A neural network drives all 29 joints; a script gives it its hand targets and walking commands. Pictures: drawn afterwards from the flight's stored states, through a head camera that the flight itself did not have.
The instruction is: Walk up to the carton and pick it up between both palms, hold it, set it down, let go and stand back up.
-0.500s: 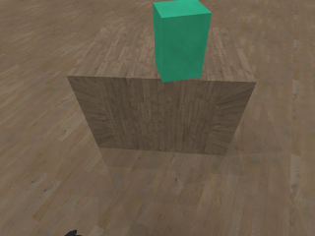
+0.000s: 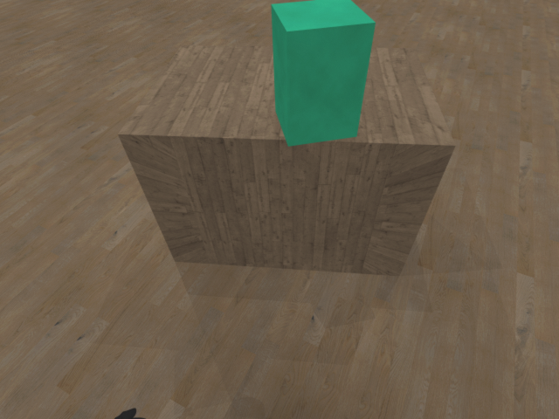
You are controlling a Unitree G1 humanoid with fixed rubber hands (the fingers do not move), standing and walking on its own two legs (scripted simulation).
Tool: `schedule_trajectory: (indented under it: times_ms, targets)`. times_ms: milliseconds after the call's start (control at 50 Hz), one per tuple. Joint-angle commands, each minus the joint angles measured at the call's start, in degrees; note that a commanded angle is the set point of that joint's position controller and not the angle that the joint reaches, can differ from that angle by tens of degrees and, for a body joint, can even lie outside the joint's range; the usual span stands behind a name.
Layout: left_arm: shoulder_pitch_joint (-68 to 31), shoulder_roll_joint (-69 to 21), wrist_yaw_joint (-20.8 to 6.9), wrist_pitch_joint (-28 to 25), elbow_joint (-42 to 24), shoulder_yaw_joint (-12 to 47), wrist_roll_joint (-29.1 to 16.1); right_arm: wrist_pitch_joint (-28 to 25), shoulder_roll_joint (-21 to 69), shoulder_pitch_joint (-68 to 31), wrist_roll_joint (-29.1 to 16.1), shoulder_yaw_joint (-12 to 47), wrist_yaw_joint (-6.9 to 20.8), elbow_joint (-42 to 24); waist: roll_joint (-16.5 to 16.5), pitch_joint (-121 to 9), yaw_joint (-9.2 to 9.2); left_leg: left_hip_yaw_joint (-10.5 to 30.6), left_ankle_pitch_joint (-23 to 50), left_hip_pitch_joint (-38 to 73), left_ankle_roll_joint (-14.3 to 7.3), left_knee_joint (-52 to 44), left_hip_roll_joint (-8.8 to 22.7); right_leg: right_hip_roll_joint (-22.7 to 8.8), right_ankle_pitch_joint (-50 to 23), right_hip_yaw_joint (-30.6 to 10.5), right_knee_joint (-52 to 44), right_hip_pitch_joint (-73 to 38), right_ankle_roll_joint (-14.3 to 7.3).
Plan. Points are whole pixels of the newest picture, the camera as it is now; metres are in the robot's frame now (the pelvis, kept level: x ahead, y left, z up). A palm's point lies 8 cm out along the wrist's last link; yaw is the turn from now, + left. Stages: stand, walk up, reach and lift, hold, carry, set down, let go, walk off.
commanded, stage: stand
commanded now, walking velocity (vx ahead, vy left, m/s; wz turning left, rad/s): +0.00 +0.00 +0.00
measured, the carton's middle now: (316, 74) +0.94 -0.05 +0.06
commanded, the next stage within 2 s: walk up in 0.16 s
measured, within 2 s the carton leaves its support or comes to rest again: neither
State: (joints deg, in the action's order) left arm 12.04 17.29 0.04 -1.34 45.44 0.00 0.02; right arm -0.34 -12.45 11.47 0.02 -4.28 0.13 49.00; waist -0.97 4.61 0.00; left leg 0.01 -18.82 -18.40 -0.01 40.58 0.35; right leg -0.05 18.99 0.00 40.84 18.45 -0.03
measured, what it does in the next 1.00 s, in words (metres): walks ahead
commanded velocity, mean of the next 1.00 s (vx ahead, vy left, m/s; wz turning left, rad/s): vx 0.00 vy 0.00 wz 0.00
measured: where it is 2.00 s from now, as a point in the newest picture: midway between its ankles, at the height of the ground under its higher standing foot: (304, 348)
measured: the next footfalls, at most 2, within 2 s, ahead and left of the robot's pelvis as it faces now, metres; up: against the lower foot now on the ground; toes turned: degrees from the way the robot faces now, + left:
left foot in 1.06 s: +0.36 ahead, +0.09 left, +0.00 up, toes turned +0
right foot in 1.44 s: +0.47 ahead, -0.18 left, +0.00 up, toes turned -5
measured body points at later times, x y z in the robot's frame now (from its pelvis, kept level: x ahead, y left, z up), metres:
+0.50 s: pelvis +0.02 -0.01 +0.00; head +0.01 -0.02 +0.45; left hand +0.12 +0.28 -0.10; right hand +0.11 -0.28 -0.12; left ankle +0.03 +0.12 -0.71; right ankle +0.03 -0.13 -0.70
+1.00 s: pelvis +0.16 -0.05 -0.01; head +0.18 -0.09 +0.44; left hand +0.17 +0.26 -0.10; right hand +0.24 -0.35 -0.14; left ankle +0.27 +0.09 -0.69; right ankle +0.07 -0.15 -0.72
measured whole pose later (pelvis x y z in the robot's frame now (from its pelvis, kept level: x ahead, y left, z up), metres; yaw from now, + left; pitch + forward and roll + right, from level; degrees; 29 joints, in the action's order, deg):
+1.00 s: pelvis +0.16 -0.05 -0.01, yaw -3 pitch -4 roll +0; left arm 27.5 19.3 -1.5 -5.0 45.6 -2.3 0.0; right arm -1.5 -20.8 12.7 0.0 -6.1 3.5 49.1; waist -5.7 6.2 0.0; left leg -0.1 -18.6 -29.5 -0.8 52.2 4.0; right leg 1.7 30.4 1.5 39.6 4.8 -2.7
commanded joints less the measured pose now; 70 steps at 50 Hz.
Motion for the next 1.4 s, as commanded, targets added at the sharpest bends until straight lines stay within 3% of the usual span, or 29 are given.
schedule_trajectory:
  times_ms: [0,220,320,340,360,400,420,500,540,560,580,600,620,640,660,680,740,860,980,1020,1040,1060,1080,1100,1120,1160,1220,1320,1380]
  targets:
    - [-3.44,13.83,0.09,-2.19,1.14,-4.36,1.69,-2.91,-16.82,-5.75,1.66,-1.94,-0.22,-1.86,-2.85,-5.32,0.26,8.23,-2.22,0.32,-3.13,-14.31,5.76,-5.59,0.9,-7.24,-12.25,-1.19,-3.86]
    - [-2.93,13.2,0.21,-1.95,1.21,-4.1,1.41,-3.03,-17.9,-5.92,1.95,-2.23,-0.33,-2.06,-4.95,-4.48,0.54,9.59,-5.4,-0.56,-3.31,-16.58,6.54,-4.49,0.98,-6.09,-11.31,-1.06,-3.5]
    - [-2.4,13.34,-0.02,-2.21,1.32,-4.02,1.55,-2.97,-17.95,-4.83,1.85,-2.17,-0.26,-1.43,-1.97,-5.24,0.58,8.47,-2.57,0.52,-3.08,-15.02,6.01,-5.2,-0.43,-6.86,-11.47,-1.36,-3.81]
    - [2.44,18.74,-1.59,-2.49,-2.28,-7.43,2.07,-4.07,-24.32,2.03,2.61,-4.76,1.26,-4.98,-3.78,-10.99,-0.41,13.08,-27.2,5.04,-6.23,-15.22,6.55,-2.99,23.36,-11.34,-8.42,1.59,-6.14]
    - [1.14,19.19,-1.97,-2.37,-2.24,-7.67,2.49,-4.16,-26.94,3.62,2.93,-6.26,1.68,-4.12,-4.72,-6.88,-1.81,18.92,-37.4,7.88,-8.38,-18.87,9.4,-1.61,27.45,-9.23,-4.6,11.14,-4.98]
    - [-1.35,17.67,-2.48,-1.93,-3.44,-7.7,2.71,-4.46,-28.54,6.18,3.11,-7.5,1.68,-4.34,-12.42,-0.63,-3.76,31.39,-44.76,10.09,-13.92,-30.6,21.13,-0.75,13.56,1.41,12.97,22.27,-1.99]
    - [-0.26,18.7,-2.68,-2.17,-3.5,-8.21,2.51,-5.02,-28.8,5.12,3.19,-7.81,1.58,-5.23,-10.09,0.96,-3.51,32.54,-38.52,10.54,-15.39,-30.78,22.92,-2.91,12.22,-0.92,14.13,23.3,-1.59]
    - [1.17,17.11,-3.38,-3.69,-2.9,-8.05,2.44,-5.19,-27.59,4.83,3.63,-7.42,1.49,-5.39,-8.89,-2.37,-3.54,22.95,-23.79,10.76,-14.39,-25.28,19.81,-3.83,12.34,0.36,6.0,17.42,-1.57]
    - [8.08,16.3,-3.81,-3.58,-0.78,-8.26,2.03,-4.38,-27.1,-1.1,3.38,-7.1,2.33,-7.06,-11.85,-3.94,0.1,14.34,-26.12,-0.49,-11.26,-22.95,15.48,-1.92,5.07,4.36,-0.85,1.71,-1.73]
    - [15.01,16.46,-3.51,-3.67,1.31,-8.84,1.6,-3.65,-25.68,-5.69,3.52,-6.3,2.65,-8.12,-10.7,-4.31,4.27,8.36,-26.97,-9.47,-8.97,-17.07,12.23,0.05,1.87,6.28,-5.64,-9.9,-2.29]
    - [22.46,17.92,-2.76,-4.27,3.27,-9.97,1.6,-3.08,-21.56,-8.79,3.55,-5.06,2.75,-9.33,-4.19,-3.98,8.83,3.3,-26.26,-19.82,-5.84,-2.93,6.92,0.71,4.55,2.04,-10.89,-21.41,-3.34]
    - [28.23,23.74,-1.74,-4.92,3.81,-11.53,2.41,-2.91,-15.14,-9.98,2.94,-3.44,2.62,-10.89,15.71,-3.07,11.21,-6.53,-19.7,-30.32,-1.46,23.83,-2.24,-11.81,23.86,-24.22,-24.8,-24.02,-6.49]
    - [21.64,26.3,-1.19,-5.34,0.96,-10.96,2.72,-2.44,-16.88,-8.86,2.62,-3.32,2.29,-11.29,10.32,0.68,7.42,1.3,-13.5,-35.66,-0.94,30.37,-3.47,-20.44,33.16,-46.67,-35.12,-18.28,-9.94]
    - [15.93,26.94,-0.74,-5.25,-1.2,-11.06,1.98,-2.55,-21.55,-7.87,1.96,-4.23,2.1,-10.03,2.78,2.87,5.28,5.4,-9.54,-33.37,-1.04,29.14,-0.26,-22.9,36.96,-48.21,-36.6,-15.0,-11.62]
    - [13.02,26.58,-0.52,-5.56,-2.18,-10.66,1.64,-2.85,-23.0,-7.12,1.85,-4.3,2.36,-8.96,1.37,5.29,3.9,6.03,-5.57,-31.74,-2.16,28.28,1.88,-21.99,31.51,-46.04,-35.68,-11.95,-11.02]
    - [11.75,24.38,-0.37,-5.98,-1.96,-9.97,2.0,-3.13,-22.49,-6.09,1.45,-4.41,2.68,-8.08,0.68,5.14,2.54,5.57,-2.8,-29.12,-2.38,27.09,3.4,-18.76,18.0,-37.48,-31.05,-12.25,-9.64]
    - [13.42,21.57,0.04,-6.58,-1.79,-9.19,1.3,-3.23,-20.08,-2.88,0.91,-3.69,3.18,-7.06,5.38,4.28,1.71,4.38,1.57,-21.96,-1.31,22.6,3.77,-14.49,-7.62,-22.96,-26.67,-9.32,-6.28]
    - [14.95,21.56,0.33,-6.08,-3.47,-9.43,0.79,-2.47,-21.36,-7.46,1.12,-3.97,3.36,-9.06,7.84,5.92,3.7,1.77,4.22,-22.91,-0.27,13.13,4.73,-14.72,-4.23,-18.28,-26.55,-10.29,-10.67]
    - [13.29,22.97,0.21,-5.02,-4.72,-9.55,0.93,-3.39,-20.85,-9.8,1.22,-3.62,3.51,-9.97,9.36,6.35,4.44,-3.21,2.05,-15.76,-2.14,0.94,3.73,-14.06,-20.54,-12.39,-20.01,-10.4,-11.63]
    - [10.7,22.61,0.17,-4.43,-5.18,-8.98,0.68,-3.93,-20.32,-3.04,1.11,-4.08,3.12,-7.67,8.61,2.09,0.76,-6.29,4.48,-2.24,-3.49,-6.22,0.61,-12.33,-30.72,-8.23,-11.56,-7.6,-10.04]
    - [8.99,21.48,0.13,-4.11,-5.62,-8.56,0.65,-4.36,-21.76,6.26,1.17,-5.07,2.65,-4.78,5.47,-3.9,-4.44,-6.74,8.02,11.94,-4.4,-9.76,-1.19,-9.4,-34.57,-4.71,1.08,-4.91,-8.07]
    - [9.49,17.64,0.26,-3.99,-5.84,-7.29,0.65,-4.85,-25.0,16.93,2.08,-6.76,1.72,-1.4,-1.4,-9.78,-9.03,-1.96,9.02,26.33,-6.53,-9.22,1.34,-5.45,-29.07,-2.06,18.75,3.76,-5.39]
    - [12.31,12.45,0.18,-4.1,-6.33,-5.79,-0.01,-5.22,-29.29,24.15,3.13,-8.41,0.89,-0.5,-10.55,-13.74,-11.09,16.66,0.63,34.93,-10.1,-10.14,13.24,1.55,-8.74,-2.37,32.32,16.05,-2.84]
    - [13.55,14.53,0.33,-4.22,-6.72,-6.35,-0.45,-5.47,-32.44,19.86,1.21,-8.12,0.75,-2.62,-13.56,-11.22,-7.63,44.35,-10.97,33.86,-15.95,-23.8,24.25,7.43,11.7,-3.55,35.3,26.37,-2.9]
    - [9.88,20.78,0.89,-3.95,-5.52,-7.17,0.07,-5.18,-30.98,13.82,-0.46,-7.58,1.12,-3.75,-7.11,-7.45,-6.81,46.94,-15.85,28.46,-19.77,-24.74,25.93,2.11,12.8,-6.28,39.18,26.32,-3.47]
    - [7.21,19.33,0.42,-4.23,-5.03,-6.91,-0.03,-5.31,-27.52,11.07,0.15,-6.4,0.88,-4.63,-3.02,-3.49,-5.4,31.93,-0.2,21.57,-17.86,-21.93,22.83,-1.06,9.07,-6.82,36.4,25.23,-3.88]
    - [9.29,16.51,-0.86,-3.83,-2.52,-6.86,-0.14,-5.81,-25.7,9.54,0.67,-5.18,0.62,-4.24,-5.49,-3.89,-3.02,17.97,8.63,12.66,-15.03,-19.54,18.12,-4.12,6.09,-4.87,27.55,17.53,-3.14]
    - [5.99,17.66,-1.94,-3.83,-1.19,-7.43,0.7,-5.72,-27.14,4.19,0.62,-5.07,1.24,-5.65,-10.65,-1.05,-2.04,13.01,-2.9,1.91,-15.89,-19.75,17.03,-6.66,0.01,1.21,11.05,12.68,-1.8]
    - [15.79,18.51,-1.53,-4.69,3.78,-8.96,0.8,-4.81,-24.57,-4.71,0.49,-4.16,1.45,-7.98,-5.77,-4.89,5.2,4.53,-5.61,-12.98,-10.42,-5.18,11.8,-2.74,-12.02,4.39,-1.32,-11.98,-2.53]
